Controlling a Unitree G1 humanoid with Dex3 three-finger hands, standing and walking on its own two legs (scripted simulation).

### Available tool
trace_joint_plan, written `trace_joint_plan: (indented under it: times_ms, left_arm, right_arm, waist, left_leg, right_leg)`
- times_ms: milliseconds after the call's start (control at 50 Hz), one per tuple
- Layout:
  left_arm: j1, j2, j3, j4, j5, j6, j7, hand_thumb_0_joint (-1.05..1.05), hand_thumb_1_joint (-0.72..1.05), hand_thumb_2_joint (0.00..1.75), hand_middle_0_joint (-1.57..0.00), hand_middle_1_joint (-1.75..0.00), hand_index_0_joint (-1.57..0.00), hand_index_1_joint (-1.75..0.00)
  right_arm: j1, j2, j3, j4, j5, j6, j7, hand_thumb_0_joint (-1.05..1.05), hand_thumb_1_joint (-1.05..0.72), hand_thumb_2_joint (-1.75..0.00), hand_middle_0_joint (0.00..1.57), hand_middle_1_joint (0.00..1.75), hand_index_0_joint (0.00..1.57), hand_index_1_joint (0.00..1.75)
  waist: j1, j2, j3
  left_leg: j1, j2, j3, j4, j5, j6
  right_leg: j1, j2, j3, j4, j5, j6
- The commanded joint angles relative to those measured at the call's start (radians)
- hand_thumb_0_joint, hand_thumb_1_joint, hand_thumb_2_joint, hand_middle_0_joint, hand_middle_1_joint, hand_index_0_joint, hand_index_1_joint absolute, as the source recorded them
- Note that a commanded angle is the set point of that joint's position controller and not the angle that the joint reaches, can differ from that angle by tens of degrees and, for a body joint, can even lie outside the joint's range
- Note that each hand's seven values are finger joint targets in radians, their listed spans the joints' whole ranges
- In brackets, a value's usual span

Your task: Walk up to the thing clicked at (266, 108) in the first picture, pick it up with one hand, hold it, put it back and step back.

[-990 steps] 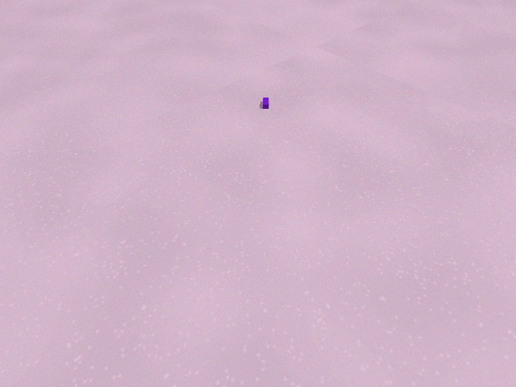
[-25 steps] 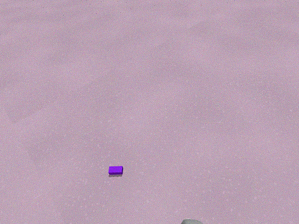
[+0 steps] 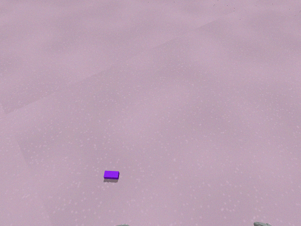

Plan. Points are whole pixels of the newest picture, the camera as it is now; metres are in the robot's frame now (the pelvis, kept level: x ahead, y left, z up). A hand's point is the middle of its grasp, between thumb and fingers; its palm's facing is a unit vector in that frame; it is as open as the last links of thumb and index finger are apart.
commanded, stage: walk up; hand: left
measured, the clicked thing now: (111, 175) +0.52 +0.26 -0.74
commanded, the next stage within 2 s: stand in 1.00 s
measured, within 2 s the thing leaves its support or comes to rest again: neither
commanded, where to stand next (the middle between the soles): +0.13 +0.01 m, yaw -3 degrees
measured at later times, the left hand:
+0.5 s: hand out of the picture +0.09 +0.27 -0.13, palm faces +0.01 -0.94 -0.34, open 7.4 cm
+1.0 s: hand out of the picture +0.06 +0.27 -0.14, palm faces +0.01 -0.95 -0.32, open 7.4 cm
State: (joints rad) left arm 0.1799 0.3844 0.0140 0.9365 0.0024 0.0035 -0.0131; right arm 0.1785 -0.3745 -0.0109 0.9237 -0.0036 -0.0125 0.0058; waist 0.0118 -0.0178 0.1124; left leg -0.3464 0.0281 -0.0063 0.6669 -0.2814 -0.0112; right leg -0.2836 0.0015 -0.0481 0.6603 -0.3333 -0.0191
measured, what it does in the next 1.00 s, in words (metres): stands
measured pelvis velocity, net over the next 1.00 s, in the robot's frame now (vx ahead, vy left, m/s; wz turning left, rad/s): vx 0.01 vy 0.02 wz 0.02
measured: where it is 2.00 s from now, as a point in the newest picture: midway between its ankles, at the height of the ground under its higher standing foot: outside the picture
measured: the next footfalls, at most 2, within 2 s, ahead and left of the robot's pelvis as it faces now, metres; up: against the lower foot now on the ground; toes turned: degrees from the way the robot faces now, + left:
none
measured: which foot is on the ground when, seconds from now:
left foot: down 0.00-1.00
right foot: down 0.00-1.00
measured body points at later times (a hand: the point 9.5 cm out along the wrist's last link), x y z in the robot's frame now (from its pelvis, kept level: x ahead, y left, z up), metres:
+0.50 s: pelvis +0.01 +0.01 +0.02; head +0.02 +0.01 +0.47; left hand +0.09 +0.32 -0.11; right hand +0.11 -0.28 -0.10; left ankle +0.05 +0.13 -0.72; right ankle +0.01 -0.11 -0.72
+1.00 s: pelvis +0.01 +0.02 +0.03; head +0.02 +0.02 +0.48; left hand +0.06 +0.32 -0.11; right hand +0.10 -0.28 -0.10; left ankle +0.05 +0.13 -0.72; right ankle +0.01 -0.11 -0.72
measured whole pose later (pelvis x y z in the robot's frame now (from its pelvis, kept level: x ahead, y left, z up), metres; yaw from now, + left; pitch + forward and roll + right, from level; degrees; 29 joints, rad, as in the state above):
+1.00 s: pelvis +0.01 +0.02 +0.03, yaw +1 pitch -2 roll -1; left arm 0.12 0.35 0.01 1.15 0.01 0.00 -0.02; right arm 0.08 -0.34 0.01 1.14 -0.01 -0.01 0.01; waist 0.01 0.00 0.05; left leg -0.19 0.00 -0.01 0.34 -0.12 0.01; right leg -0.11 -0.02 -0.05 0.31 -0.17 0.01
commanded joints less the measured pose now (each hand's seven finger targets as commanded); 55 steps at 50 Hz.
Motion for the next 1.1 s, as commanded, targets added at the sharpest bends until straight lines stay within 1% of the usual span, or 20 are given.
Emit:
trace_joint_plan:
  times_ms: [0, 20, 60, 100, 120, 160, 200, 280, 420, 560, 600, 640, 680, 760, 960, 980, 1000, 1020, 1060, 1080]
  left_arm:
    - [-0.035, 0.228, 0.052, -0.024, -0.004, -0.028, 0.012, 0.00, 0.90, 0.90, -0.20, -0.30, -0.20, -0.30]
    - [-0.046, 0.229, 0.051, -0.015, -0.003, -0.028, 0.013, 0.00, 0.90, 0.90, -0.20, -0.30, -0.20, -0.30]
    - [-0.067, 0.225, 0.049, 0.006, -0.004, -0.028, 0.013, 0.00, 0.90, 0.90, -0.20, -0.30, -0.20, -0.30]
    - [-0.075, 0.215, 0.046, 0.024, -0.006, -0.028, 0.013, 0.00, 0.90, 0.90, -0.20, -0.30, -0.20, -0.30]
    - [-0.088, 0.213, 0.043, 0.027, -0.004, -0.028, 0.013, 0.00, 0.90, 0.90, -0.20, -0.30, -0.20, -0.30]
    - [-0.095, 0.207, 0.043, 0.044, -0.005, -0.028, 0.012, 0.00, 0.90, 0.90, -0.20, -0.30, -0.20, -0.30]
    - [-0.123, 0.205, 0.041, 0.057, -0.006, -0.028, 0.011, 0.00, 0.90, 0.90, -0.20, -0.30, -0.20, -0.30]
    - [-0.125, 0.192, 0.041, 0.083, -0.007, -0.024, 0.010, 0.00, 0.90, 0.90, -0.20, -0.30, -0.20, -0.30]
    - [-0.141, 0.189, 0.041, 0.113, -0.005, -0.020, 0.006, 0.00, 0.90, 0.90, -0.20, -0.30, -0.20, -0.30]
    - [-0.130, 0.187, 0.043, 0.132, -0.001, -0.019, 0.003, 0.00, 0.90, 0.90, -0.20, -0.30, -0.20, -0.30]
    - [-0.127, 0.182, 0.041, 0.137, -0.001, -0.018, 0.004, 0.00, 0.90, 0.90, -0.20, -0.30, -0.20, -0.30]
    - [-0.112, 0.178, 0.041, 0.143, 0.000, -0.018, 0.003, 0.00, 0.90, 0.90, -0.20, -0.30, -0.20, -0.30]
    - [-0.114, 0.176, 0.042, 0.141, 0.001, -0.020, 0.003, 0.00, 0.90, 0.90, -0.20, -0.30, -0.20, -0.30]
    - [-0.108, 0.175, 0.042, 0.148, 0.001, -0.021, 0.005, 0.00, 0.90, 0.90, -0.20, -0.30, -0.20, -0.30]
    - [-0.096, 0.172, 0.040, 0.156, 0.001, -0.023, 0.007, 0.00, 0.90, 0.90, -0.20, -0.30, -0.20, -0.30]
    - [-0.081, 0.157, 0.027, 0.162, 0.011, -0.028, 0.009, 0.00, 0.90, 0.90, -0.20, -0.30, -0.20, -0.30]
    - [-0.080, 0.161, 0.026, 0.160, 0.013, -0.030, 0.009, 0.00, 0.90, 0.90, -0.20, -0.30, -0.20, -0.30]
    - [-0.084, 0.167, 0.027, 0.162, 0.014, -0.030, 0.010, 0.00, 0.90, 0.90, -0.20, -0.30, -0.20, -0.30]
    - [-0.078, 0.176, 0.026, 0.159, 0.013, -0.032, 0.011, 0.00, 0.90, 0.90, -0.20, -0.30, -0.20, -0.30]
    - [-0.077, 0.172, 0.024, 0.159, 0.014, -0.035, 0.012, 0.00, 0.90, 0.90, -0.20, -0.30, -0.20, -0.30]
  right_arm:
    - [-0.042, -0.221, -0.052, -0.028, 0.008, -0.025, -0.015, 0.00, -0.90, -0.90, 0.20, 0.30, 0.20, 0.30]
    - [-0.047, -0.222, -0.050, -0.020, 0.009, -0.026, -0.013, 0.00, -0.90, -0.90, 0.20, 0.30, 0.20, 0.30]
    - [-0.061, -0.217, -0.046, 0.001, 0.012, -0.025, -0.013, 0.00, -0.90, -0.90, 0.20, 0.30, 0.20, 0.30]
    - [-0.085, -0.214, -0.042, 0.018, 0.014, -0.023, -0.012, 0.00, -0.90, -0.90, 0.20, 0.30, 0.20, 0.30]
    - [-0.090, -0.212, -0.040, 0.028, 0.013, -0.023, -0.012, 0.00, -0.90, -0.90, 0.20, 0.30, 0.20, 0.30]
    - [-0.114, -0.209, -0.036, 0.044, 0.013, -0.024, -0.010, 0.00, -0.90, -0.90, 0.20, 0.30, 0.20, 0.30]
    - [-0.118, -0.204, -0.030, 0.065, 0.011, -0.023, -0.010, 0.00, -0.90, -0.90, 0.20, 0.30, 0.20, 0.30]
    - [-0.147, -0.205, -0.025, 0.095, 0.009, -0.027, -0.010, 0.00, -0.90, -0.90, 0.20, 0.30, 0.20, 0.30]
    - [-0.175, -0.198, -0.018, 0.131, 0.005, -0.025, -0.007, 0.00, -0.90, -0.90, 0.20, 0.30, 0.20, 0.30]
    - [-0.173, -0.198, -0.021, 0.148, 0.001, -0.029, -0.007, 0.00, -0.90, -0.90, 0.20, 0.30, 0.20, 0.30]
    - [-0.169, -0.197, -0.022, 0.151, -0.001, -0.027, -0.007, 0.00, -0.90, -0.90, 0.20, 0.30, 0.20, 0.30]
    - [-0.175, -0.201, -0.026, 0.150, -0.002, -0.027, -0.006, 0.00, -0.90, -0.90, 0.20, 0.30, 0.20, 0.30]
    - [-0.159, -0.194, -0.025, 0.158, -0.003, -0.028, -0.008, 0.00, -0.90, -0.90, 0.20, 0.30, 0.20, 0.30]
    - [-0.159, -0.188, -0.024, 0.162, 0.000, -0.029, -0.009, 0.00, -0.90, -0.90, 0.20, 0.30, 0.20, 0.30]
    - [-0.159, -0.188, -0.023, 0.164, 0.003, -0.024, -0.009, 0.00, -0.90, -0.90, 0.20, 0.30, 0.20, 0.30]
    - [-0.130, -0.193, -0.023, 0.172, -0.008, -0.021, -0.008, 0.00, -0.90, -0.90, 0.20, 0.30, 0.20, 0.30]
    - [-0.142, -0.194, -0.025, 0.170, -0.009, -0.020, -0.007, 0.00, -0.90, -0.90, 0.20, 0.30, 0.20, 0.30]
    - [-0.135, -0.198, -0.027, 0.170, -0.009, -0.017, -0.007, 0.00, -0.90, -0.90, 0.20, 0.30, 0.20, 0.30]
    - [-0.140, -0.189, -0.026, 0.164, -0.008, -0.015, -0.004, 0.00, -0.90, -0.90, 0.20, 0.30, 0.20, 0.30]
    - [-0.140, -0.192, -0.027, 0.162, -0.007, -0.017, -0.004, 0.00, -0.90, -0.90, 0.20, 0.30, 0.20, 0.30]
  waist:
    - [-0.007, 0.061, -0.156]
    - [-0.008, 0.027, -0.165]
    - [-0.014, -0.002, -0.156]
    - [-0.008, 0.005, -0.146]
    - [-0.014, -0.012, -0.161]
    - [-0.006, -0.007, -0.160]
    - [-0.010, -0.015, -0.149]
    - [0.001, 0.001, -0.171]
    - [0.003, 0.012, -0.139]
    - [0.001, 0.036, -0.148]
    - [-0.003, 0.049, -0.128]
    - [0.000, 0.054, -0.127]
    - [-0.004, 0.042, -0.155]
    - [-0.006, 0.041, -0.153]
    - [-0.011, 0.026, -0.129]
    - [-0.020, 0.053, -0.161]
    - [-0.013, 0.044, -0.135]
    - [-0.019, 0.050, -0.127]
    - [-0.015, 0.025, -0.102]
    - [-0.015, 0.026, -0.103]
  left_leg:
    - [0.134, 0.082, -0.113, -0.126, 0.203, 0.072]
    - [0.144, 0.083, -0.106, -0.124, 0.243, 0.079]
    - [0.151, 0.085, -0.105, -0.148, 0.256, 0.076]
    - [0.153, 0.083, -0.105, -0.172, 0.247, 0.069]
    - [0.169, 0.085, -0.105, -0.186, 0.247, 0.071]
    - [0.187, 0.084, -0.102, -0.203, 0.260, 0.063]
    - [0.184, 0.081, -0.102, -0.233, 0.265, 0.053]
    - [0.198, 0.099, -0.110, -0.285, 0.304, 0.051]
    - [0.175, 0.098, -0.117, -0.353, 0.179, 0.038]
    - [0.153, 0.104, -0.133, -0.395, 0.139, 0.034]
    - [0.130, 0.106, -0.145, -0.419, 0.077, 0.034]
    - [0.134, 0.107, -0.151, -0.421, 0.054, 0.036]
    - [0.154, 0.109, -0.144, -0.417, 0.097, 0.035]
    - [0.165, 0.104, -0.134, -0.400, 0.155, 0.033]
    - [0.170, 0.098, -0.131, -0.400, 0.143, 0.030]
    - [0.179, 0.100, -0.125, -0.424, 0.031, 0.029]
    - [0.176, 0.099, -0.133, -0.423, 0.008, 0.032]
    - [0.152, 0.100, -0.138, -0.431, -0.033, 0.035]
    - [0.147, 0.095, -0.134, -0.427, -0.025, 0.033]
    - [0.160, 0.096, -0.133, -0.414, 0.012, 0.037]
  right_leg:
    - [0.014, -0.147, 0.163, -0.174, 0.222, -0.066]
    - [0.022, -0.142, 0.158, -0.177, 0.242, -0.059]
    - [0.037, -0.145, 0.153, -0.205, 0.241, -0.052]
    - [0.047, -0.148, 0.150, -0.229, 0.225, -0.046]
    - [0.064, -0.148, 0.150, -0.246, 0.221, -0.042]
    - [0.071, -0.149, 0.146, -0.269, 0.221, -0.038]
    - [0.084, -0.149, 0.145, -0.293, 0.215, -0.031]
    - [0.150, -0.136, 0.113, -0.318, 0.239, -0.018]
    - [0.154, -0.140, 0.116, -0.388, 0.149, -0.010]
    - [0.190, -0.133, 0.100, -0.384, 0.159, -0.006]
    - [0.187, -0.130, 0.099, -0.390, 0.129, -0.005]
    - [0.176, -0.127, 0.095, -0.389, 0.116, -0.005]
    - [0.190, -0.130, 0.099, -0.391, 0.136, -0.007]
    - [0.182, -0.133, 0.099, -0.397, 0.167, -0.003]
    - [0.159, -0.135, 0.105, -0.410, 0.170, 0.000]
    - [0.163, -0.136, 0.102, -0.411, 0.083, 0.003]
    - [0.140, -0.134, 0.103, -0.411, 0.059, 0.002]
    - [0.138, -0.131, 0.100, -0.409, 0.038, 0.004]
    - [0.102, -0.132, 0.104, -0.413, 0.009, 0.002]
    - [0.106, -0.137, 0.109, -0.414, 0.029, 0.001]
